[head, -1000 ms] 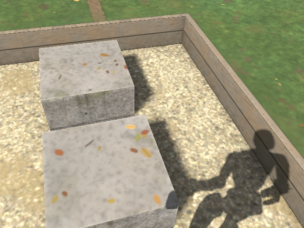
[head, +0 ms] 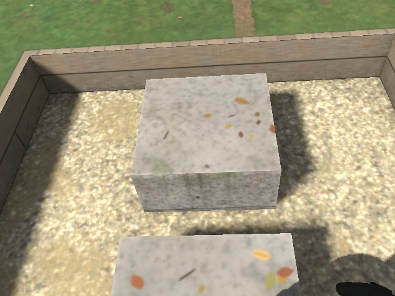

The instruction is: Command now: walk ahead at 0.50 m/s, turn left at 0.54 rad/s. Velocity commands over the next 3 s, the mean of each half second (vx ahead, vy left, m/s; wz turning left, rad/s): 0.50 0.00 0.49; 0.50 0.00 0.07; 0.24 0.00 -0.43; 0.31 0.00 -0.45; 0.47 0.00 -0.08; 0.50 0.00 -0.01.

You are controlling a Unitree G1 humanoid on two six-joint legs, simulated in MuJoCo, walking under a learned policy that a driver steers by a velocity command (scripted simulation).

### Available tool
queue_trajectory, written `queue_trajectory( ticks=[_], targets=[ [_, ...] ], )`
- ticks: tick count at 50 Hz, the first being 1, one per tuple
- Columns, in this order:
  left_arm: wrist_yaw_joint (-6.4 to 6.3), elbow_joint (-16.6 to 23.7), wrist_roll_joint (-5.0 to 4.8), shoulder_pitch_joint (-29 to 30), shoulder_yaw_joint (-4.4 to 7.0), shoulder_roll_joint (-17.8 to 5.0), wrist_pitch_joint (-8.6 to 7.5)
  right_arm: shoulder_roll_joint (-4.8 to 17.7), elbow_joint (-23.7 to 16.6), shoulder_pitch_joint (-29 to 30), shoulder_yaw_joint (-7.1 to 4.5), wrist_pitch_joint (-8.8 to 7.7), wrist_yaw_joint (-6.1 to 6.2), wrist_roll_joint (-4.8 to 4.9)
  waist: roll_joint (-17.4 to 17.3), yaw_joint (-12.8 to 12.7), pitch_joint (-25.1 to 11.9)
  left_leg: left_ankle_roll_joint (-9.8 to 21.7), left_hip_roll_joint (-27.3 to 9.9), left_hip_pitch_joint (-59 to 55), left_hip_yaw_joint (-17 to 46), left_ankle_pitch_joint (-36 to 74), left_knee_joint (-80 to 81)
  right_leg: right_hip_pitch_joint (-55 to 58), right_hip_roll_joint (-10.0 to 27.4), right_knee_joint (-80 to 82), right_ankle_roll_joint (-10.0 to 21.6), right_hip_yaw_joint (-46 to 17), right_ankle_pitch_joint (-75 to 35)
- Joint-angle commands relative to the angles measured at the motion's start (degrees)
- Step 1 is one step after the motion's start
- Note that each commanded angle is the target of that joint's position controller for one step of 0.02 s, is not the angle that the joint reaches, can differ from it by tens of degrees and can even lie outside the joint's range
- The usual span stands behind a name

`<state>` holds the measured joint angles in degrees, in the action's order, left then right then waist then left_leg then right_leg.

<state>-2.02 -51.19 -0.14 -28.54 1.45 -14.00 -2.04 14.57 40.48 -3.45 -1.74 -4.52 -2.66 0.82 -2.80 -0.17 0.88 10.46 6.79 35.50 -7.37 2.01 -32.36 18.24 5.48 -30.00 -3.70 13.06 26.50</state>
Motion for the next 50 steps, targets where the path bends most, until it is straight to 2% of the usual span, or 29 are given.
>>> queue_trajectory(
  ticks=[1,2,3,5,7,9,10,12,13,16,18,21,24,25,26,27,28,29,30,31,32,35,38,39,41,44,45,47,50],
  targets=[
    [3.02,12.0,1.33,-2.0,-1.54,-1.9,-4.45,16.6,-0.6,-23.2,-5.98,1.41,1.03,-2.43,7.4,6.2,-31.2,18.2,-26.3,-72.7,53.3,-9.3,5.0,-57.4,-10.3,-58.4,1.5,-19.2,5.7],
    [3.63,12.3,-1.80,5.2,0.08,-6.7,-5.93,13.9,-2.1,-21.8,-5.23,1.88,1.84,-3.66,10.7,7.6,-27.0,13.7,-21.9,-62.8,49.9,-21.4,11.9,-58.2,-7.8,-59.0,3.8,-23.8,-0.6],
    [4.35,13.7,-2.50,7.3,-0.11,-7.3,-7.01,11.7,-2.0,-19.1,-4.42,1.57,1.73,-3.33,9.8,5.8,-16.2,11.3,-20.5,-49.8,45.5,-24.7,16.0,-59.4,-5.0,-57.2,6.3,-22.3,-3.7],
    [4.44,13.5,-2.23,10.1,1.24,-9.7,-7.16,6.1,-2.8,-14.0,-2.05,-0.29,1.18,-2.41,14.0,-0.2,-6.4,7.3,-14.9,-30.0,35.9,-15.1,18.4,-53.9,-1.6,-50.7,8.3,-22.1,-13.3],
    [3.28,12.7,-1.61,6.5,0.18,-5.6,-4.31,4.3,-1.8,-13.1,-1.16,0.24,1.90,-1.06,0.0,-3.2,-3.5,7.9,-12.0,-19.3,30.7,-8.3,19.1,-53.6,-2.1,-67.2,6.1,-19.7,-8.6],
    [3.75,14.5,0.15,4.1,-1.12,-5.3,-3.78,2.8,-2.0,-9.4,0.02,0.30,1.68,0.25,0.5,-7.0,-1.2,7.6,-9.1,-9.3,24.5,-8.6,18.1,-56.7,-1.1,-62.2,5.4,-18.9,-12.2],
    [3.43,16.9,1.71,8.7,-1.94,-4.7,-3.90,4.2,-2.2,-7.4,-0.60,0.61,2.19,0.66,0.5,-6.3,1.3,8.6,-6.4,-5.5,23.1,-7.8,19.0,-56.3,-1.9,-51.0,3.9,-15.2,-11.6],
    [3.39,18.4,3.99,15.6,-2.03,-6.1,-5.91,5.0,-2.2,-9.4,-0.54,-0.50,2.59,-0.92,1.2,-3.0,-1.7,8.4,-5.9,-7.3,24.1,1.8,19.9,-53.5,-3.2,-42.4,4.1,-12.2,-20.9],
    [3.01,19.0,3.91,17.5,-2.11,-6.0,-6.29,6.4,-1.7,-10.6,-0.94,-0.80,2.56,-0.88,0.8,-1.5,-2.4,7.5,-6.3,-12.1,24.4,4.7,19.1,-55.5,-2.9,-35.7,4.3,-12.8,-24.3],
    [3.35,20.9,2.34,25.5,-3.02,-4.1,-6.14,6.6,0.2,-17.7,-0.99,-0.05,3.09,0.18,0.6,5.2,-4.4,2.7,-7.9,-29.0,25.9,12.0,15.5,-59.8,-4.8,-16.6,5.1,-11.9,-28.9],
    [4.66,22.3,0.77,29.3,-2.85,-4.6,-6.26,7.0,1.7,-21.7,-1.01,1.60,3.62,-0.33,-0.7,7.6,-3.5,1.3,-10.7,-37.3,28.6,10.8,17.8,-61.0,-5.6,-6.9,6.6,-11.0,-32.3],
    [5.43,21.2,0.59,26.7,-1.07,-7.4,-6.74,8.1,3.8,-21.8,-1.39,3.05,4.11,-0.40,-2.2,5.9,-1.3,-1.2,-10.1,-36.1,26.8,15.8,19.8,-47.2,-8.5,1.1,7.9,-11.0,-36.3],
    [4.49,18.3,-0.59,13.4,1.56,-11.7,-6.66,10.4,3.1,-16.1,-2.08,4.23,3.71,-2.11,-2.5,-3.8,-4.3,-3.2,-9.6,-35.8,26.1,38.7,6.1,-32.1,-10.0,-0.2,8.6,-13.4,-27.7],
    [3.90,17.0,-0.31,7.9,1.80,-11.3,-5.95,10.4,1.4,-12.5,-1.64,4.84,3.95,-2.08,-0.8,-7.4,-6.1,-4.4,-7.8,-36.3,25.3,36.8,-2.6,-27.6,-8.0,6.5,9.8,-15.1,-28.2],
    [3.46,14.7,0.09,-0.6,1.42,-10.9,-5.34,8.5,-0.2,-10.0,-0.50,5.22,3.62,-2.84,3.7,-10.5,-12.3,-4.9,-6.0,-32.1,24.4,22.1,-17.0,-16.9,-0.9,6.2,12.0,-22.1,-24.3],
    [3.64,13.2,-0.22,-2.2,0.72,-11.7,-4.73,2.6,-0.1,-15.7,1.10,5.11,3.53,-3.84,16.4,-4.7,-12.2,-6.4,2.3,-21.7,21.2,-28.7,-32.2,-10.1,7.6,4.4,15.4,-34.0,-28.5],
    [4.16,11.3,0.03,-4.0,1.31,-11.8,-4.53,1.7,2.0,-25.8,1.20,3.85,2.33,-0.16,22.5,-0.8,-10.8,-9.0,4.2,-1.6,19.5,-37.5,-49.6,-4.7,17.6,12.5,27.3,-62.3,-2.5],
    [3.54,12.8,-0.12,2.0,0.86,-7.7,-4.63,7.2,2.5,-21.3,0.40,2.21,1.77,1.24,12.0,-1.2,-2.3,-7.9,-0.1,2.5,21.3,-29.3,-53.0,-14.7,16.0,18.2,25.1,-60.2,9.3],
    [3.41,14.3,0.59,7.9,0.33,-7.0,-4.70,10.0,0.9,-13.7,-0.38,1.47,1.39,1.39,5.6,-1.1,4.5,-8.2,-1.6,2.8,18.9,-23.9,-53.1,-23.7,13.4,19.6,22.4,-51.5,4.6],
    [3.71,15.0,1.12,10.4,-0.03,-7.0,-4.88,9.8,0.8,-11.8,-0.32,1.39,1.30,0.89,0.6,0.1,5.7,-8.1,-2.9,0.5,18.0,-20.9,-52.2,-28.3,10.9,21.5,20.7,-45.7,-1.8],
    [3.40,14.7,1.47,11.4,0.13,-7.8,-5.14,10.0,0.0,-11.6,-0.50,1.32,1.80,0.29,-0.1,0.7,4.9,-8.6,-4.7,-0.8,18.4,-17.5,-49.1,-29.0,9.0,22.0,20.5,-41.4,-8.6],
    [3.49,11.7,0.62,10.3,-0.15,-8.1,-5.14,7.9,0.3,-13.7,-0.04,1.57,2.34,-0.18,3.5,2.2,2.9,-9.8,-8.9,-5.5,15.3,-14.5,-38.6,-28.9,4.0,22.4,18.2,-30.5,-25.5],
    [3.86,8.3,-0.48,6.2,0.13,-9.7,-4.67,6.2,-1.7,-9.8,0.45,1.94,2.83,-1.32,5.0,-0.1,2.3,-11.0,-10.7,-3.0,11.8,-13.3,-28.8,-24.7,3.4,21.9,16.8,-27.0,-35.6],
    [4.10,8.0,-0.88,5.1,0.46,-10.3,-4.06,5.3,-2.6,-8.8,0.67,1.86,2.51,-0.84,5.9,-0.8,2.3,-11.3,-11.2,-1.1,11.2,-11.8,-25.2,-22.8,3.3,22.0,17.4,-26.7,-33.5],
    [3.80,6.4,-0.73,3.5,0.54,-10.2,-3.12,4.1,-5.1,-2.9,1.17,1.21,2.00,-1.00,5.9,-3.9,2.7,-11.1,-11.6,1.3,9.7,-8.5,-18.0,-19.5,2.8,21.5,16.8,-25.2,-33.8],
    [4.39,4.5,-0.32,1.4,0.93,-10.9,-1.91,3.7,-5.1,-3.4,0.97,0.73,1.89,-0.49,8.4,-4.7,1.1,-11.2,-9.8,-4.8,7.2,-5.7,-14.6,-20.3,3.2,19.4,17.8,-22.9,-42.5],
    [4.60,3.1,0.69,0.1,1.21,-10.9,-1.91,5.2,-3.7,-7.1,-0.12,-0.05,1.62,-0.57,9.6,-3.7,-0.8,-10.4,-10.9,-5.2,10.0,-0.6,-20.6,-18.6,6.3,17.4,19.1,-25.1,-47.8],
    [4.41,3.6,-0.45,2.4,0.92,-8.9,-1.67,6.1,-4.4,-5.3,-0.64,-0.90,0.73,-0.11,6.6,-2.7,1.0,-9.5,-11.5,0.0,10.6,-3.0,-19.0,-15.3,6.7,13.3,19.1,-25.6,-47.8],
    [4.21,5.5,-0.51,7.4,0.98,-9.0,-0.13,6.1,0.0,-16.1,-2.40,-2.79,0.83,-0.68,8.4,4.0,-5.0,-7.7,-4.5,-24.8,2.1,-3.1,-22.3,-30.3,1.6,-0.4,17.8,-21.2,-59.7]
  ],
)
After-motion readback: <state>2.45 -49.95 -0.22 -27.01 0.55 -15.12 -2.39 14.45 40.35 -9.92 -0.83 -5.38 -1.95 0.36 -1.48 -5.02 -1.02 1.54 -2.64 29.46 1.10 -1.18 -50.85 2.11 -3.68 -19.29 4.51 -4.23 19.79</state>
